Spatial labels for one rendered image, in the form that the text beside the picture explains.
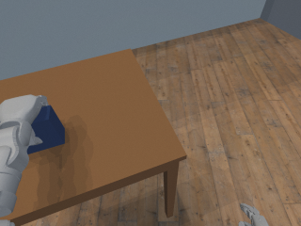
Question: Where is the robot left forearm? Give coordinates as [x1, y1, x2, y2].
[0, 118, 32, 218]

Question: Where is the robot right hand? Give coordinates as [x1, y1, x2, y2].
[238, 203, 269, 226]

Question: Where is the robot left hand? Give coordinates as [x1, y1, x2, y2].
[0, 94, 49, 146]

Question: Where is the table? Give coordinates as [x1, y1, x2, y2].
[0, 48, 187, 226]

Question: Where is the sponge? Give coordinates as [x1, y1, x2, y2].
[26, 105, 65, 154]

